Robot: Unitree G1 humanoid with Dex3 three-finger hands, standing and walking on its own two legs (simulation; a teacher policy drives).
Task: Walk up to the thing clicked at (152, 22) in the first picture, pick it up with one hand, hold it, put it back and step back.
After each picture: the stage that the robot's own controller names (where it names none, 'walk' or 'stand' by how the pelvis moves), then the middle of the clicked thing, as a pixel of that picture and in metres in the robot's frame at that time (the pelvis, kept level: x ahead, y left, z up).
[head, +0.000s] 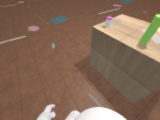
stand; (150, 31) +0.79 -0.45 +0.12
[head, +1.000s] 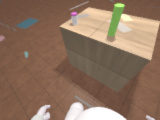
walk; (114, 21) +0.79 -0.09 +0.15
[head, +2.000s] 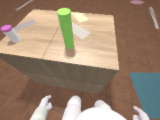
stand; (67, 31) +0.51 +0.22 +0.17
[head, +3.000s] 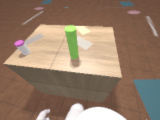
walk; (72, 44) +0.48 +0.21 +0.13
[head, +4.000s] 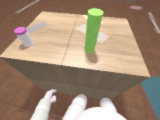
walk; (91, 34) +0.47 +0.09 +0.21
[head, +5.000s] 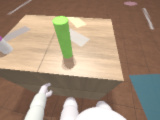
stand; (64, 41) +0.43 +0.19 +0.18
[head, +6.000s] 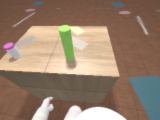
stand; (67, 45) +0.46 +0.21 +0.15
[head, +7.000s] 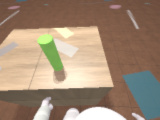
stand; (53, 55) +0.35 +0.26 +0.14
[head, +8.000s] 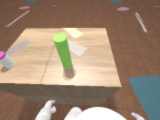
stand; (64, 53) +0.38 +0.21 +0.13
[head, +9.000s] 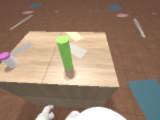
stand; (66, 54) +0.39 +0.22 +0.12
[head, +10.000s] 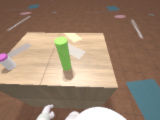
stand; (64, 55) +0.38 +0.22 +0.12
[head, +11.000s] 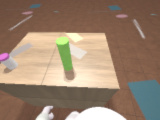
stand; (65, 56) +0.38 +0.22 +0.12
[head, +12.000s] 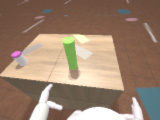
rise first; (71, 55) +0.39 +0.21 +0.13
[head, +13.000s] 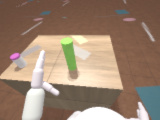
go down; (69, 56) +0.39 +0.22 +0.13
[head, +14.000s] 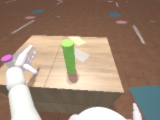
go down; (69, 58) +0.38 +0.19 +0.13
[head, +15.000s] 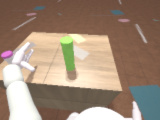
approach; (68, 55) +0.39 +0.20 +0.13
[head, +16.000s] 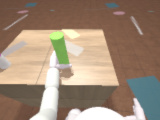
close; (61, 52) +0.39 +0.22 +0.16
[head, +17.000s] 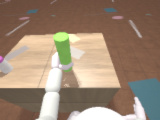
lift; (64, 55) +0.34 +0.19 +0.20
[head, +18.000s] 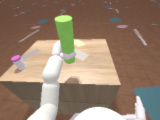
lift; (67, 43) +0.33 +0.17 +0.30
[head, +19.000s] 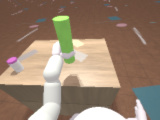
hold; (66, 43) +0.34 +0.18 +0.29
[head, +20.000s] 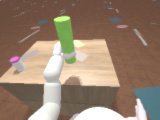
hold; (67, 43) +0.34 +0.17 +0.30
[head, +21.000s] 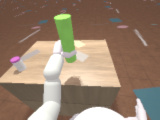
hold; (67, 42) +0.34 +0.17 +0.31
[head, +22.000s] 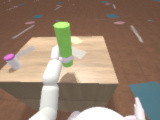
crouch; (65, 47) +0.34 +0.19 +0.26
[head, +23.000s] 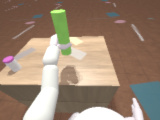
lower; (63, 35) +0.42 +0.21 +0.29
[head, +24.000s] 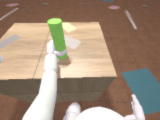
lower; (59, 41) +0.45 +0.23 +0.18
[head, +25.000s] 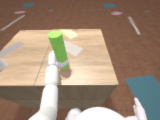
lower; (60, 52) +0.38 +0.22 +0.17
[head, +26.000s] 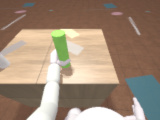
lower; (62, 51) +0.39 +0.22 +0.16
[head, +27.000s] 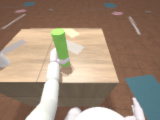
lower; (62, 50) +0.40 +0.22 +0.16
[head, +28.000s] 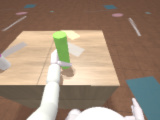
open; (63, 52) +0.39 +0.22 +0.16
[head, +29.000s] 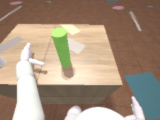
sink last; (63, 51) +0.38 +0.20 +0.16
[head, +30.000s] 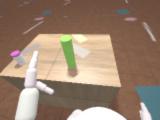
sink last; (69, 53) +0.41 +0.23 +0.14
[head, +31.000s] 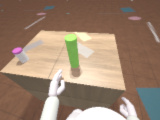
stand; (73, 53) +0.40 +0.20 +0.14
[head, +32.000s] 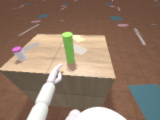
stand; (69, 49) +0.48 +0.21 +0.14
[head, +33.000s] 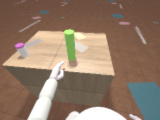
stand; (70, 46) +0.52 +0.21 +0.13
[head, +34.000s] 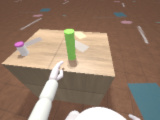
stand; (70, 46) +0.50 +0.22 +0.13
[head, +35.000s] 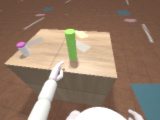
stand; (71, 46) +0.50 +0.21 +0.13
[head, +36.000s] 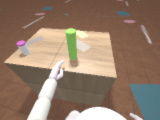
stand; (72, 46) +0.50 +0.21 +0.13
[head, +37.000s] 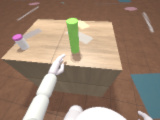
walk; (73, 38) +0.53 +0.17 +0.15
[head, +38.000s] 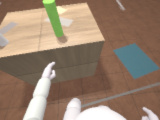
walk; (55, 20) +0.66 +0.26 +0.16
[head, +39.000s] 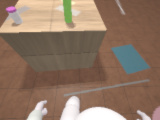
walk; (67, 7) +0.82 +0.30 +0.15
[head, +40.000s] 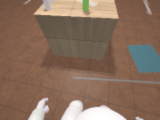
stand; out of the picture +1.08 +0.22 +0.16
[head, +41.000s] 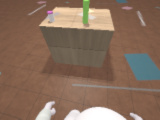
stand; (85, 12) +1.08 +0.19 +0.12
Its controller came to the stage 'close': yes
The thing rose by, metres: 0.22
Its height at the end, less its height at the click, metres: +0.00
